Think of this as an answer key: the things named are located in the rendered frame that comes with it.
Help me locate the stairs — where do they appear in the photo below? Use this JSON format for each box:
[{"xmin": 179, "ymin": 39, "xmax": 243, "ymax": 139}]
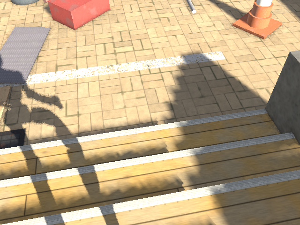
[{"xmin": 0, "ymin": 109, "xmax": 300, "ymax": 225}]

